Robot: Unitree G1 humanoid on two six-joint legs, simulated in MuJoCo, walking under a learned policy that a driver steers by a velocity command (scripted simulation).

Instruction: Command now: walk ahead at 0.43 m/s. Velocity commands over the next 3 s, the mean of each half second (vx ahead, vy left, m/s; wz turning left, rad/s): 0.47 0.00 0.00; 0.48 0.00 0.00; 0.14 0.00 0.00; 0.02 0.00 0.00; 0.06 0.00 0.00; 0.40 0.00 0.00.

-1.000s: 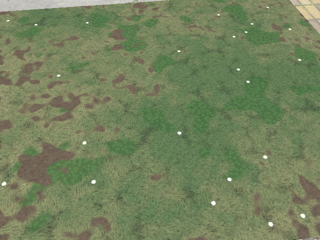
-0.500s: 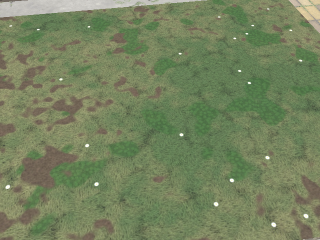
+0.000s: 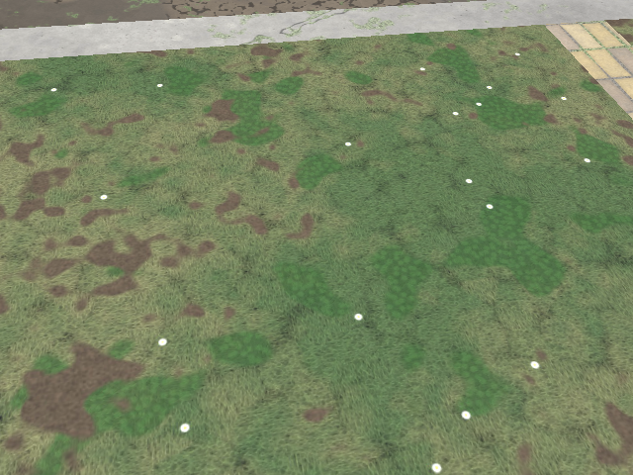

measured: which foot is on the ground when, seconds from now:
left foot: down 0.00-0.36, up 0.38-0.86, down 0.88-1.00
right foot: up 0.00-0.32, down 0.34-0.88, up 0.90-1.00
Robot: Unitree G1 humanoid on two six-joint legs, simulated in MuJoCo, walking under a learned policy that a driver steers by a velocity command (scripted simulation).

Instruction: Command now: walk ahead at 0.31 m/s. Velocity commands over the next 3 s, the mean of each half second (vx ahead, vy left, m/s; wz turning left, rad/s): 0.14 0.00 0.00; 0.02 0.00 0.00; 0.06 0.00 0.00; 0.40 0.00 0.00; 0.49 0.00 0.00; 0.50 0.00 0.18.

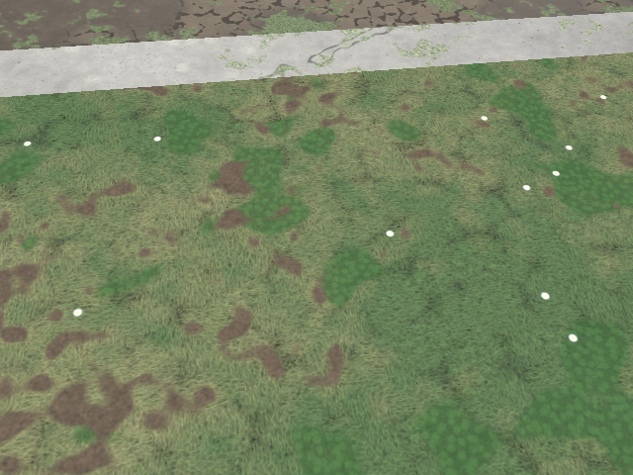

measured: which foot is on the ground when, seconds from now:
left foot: down 0.00-1.00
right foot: up 0.00-0.30, down 0.32-1.00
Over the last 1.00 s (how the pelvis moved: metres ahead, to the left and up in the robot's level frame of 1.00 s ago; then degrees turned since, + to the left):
0.57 0.01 -0.01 0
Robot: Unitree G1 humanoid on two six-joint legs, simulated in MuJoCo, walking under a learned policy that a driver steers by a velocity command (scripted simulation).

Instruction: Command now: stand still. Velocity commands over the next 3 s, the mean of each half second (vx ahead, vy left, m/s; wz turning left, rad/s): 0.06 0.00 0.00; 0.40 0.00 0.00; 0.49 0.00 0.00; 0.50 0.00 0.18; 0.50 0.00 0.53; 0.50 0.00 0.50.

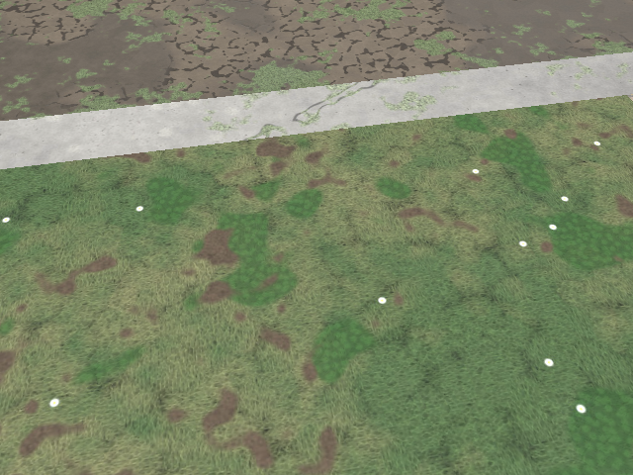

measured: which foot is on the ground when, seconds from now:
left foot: down 0.00-0.62, up 0.64-1.00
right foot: down 0.00-1.00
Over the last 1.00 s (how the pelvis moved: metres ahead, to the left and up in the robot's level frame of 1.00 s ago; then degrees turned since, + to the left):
0.14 -0.03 0.00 0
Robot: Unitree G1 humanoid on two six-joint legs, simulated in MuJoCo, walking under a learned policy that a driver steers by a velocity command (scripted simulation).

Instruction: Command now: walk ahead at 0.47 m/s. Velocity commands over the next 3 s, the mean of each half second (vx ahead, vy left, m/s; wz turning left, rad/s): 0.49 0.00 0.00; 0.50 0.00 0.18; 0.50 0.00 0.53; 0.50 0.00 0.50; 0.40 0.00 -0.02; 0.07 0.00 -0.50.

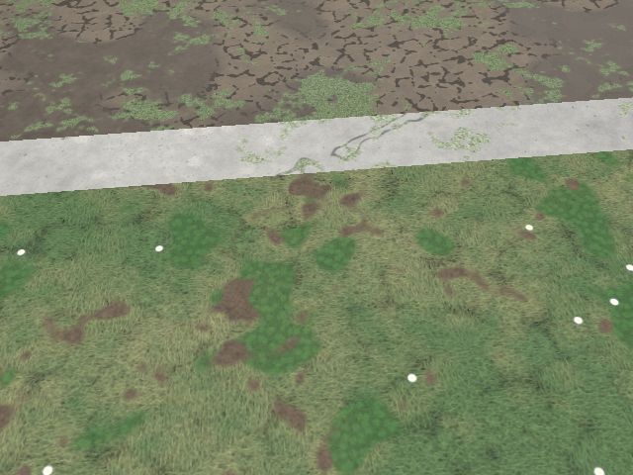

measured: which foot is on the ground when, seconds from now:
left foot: up 0.00-0.10, down 0.12-0.68, up 0.70-1.00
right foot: down 0.00-0.14, up 0.16-0.66, down 0.68-1.00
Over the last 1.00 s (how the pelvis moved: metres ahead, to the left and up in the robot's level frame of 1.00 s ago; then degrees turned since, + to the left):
0.22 -0.04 0.00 0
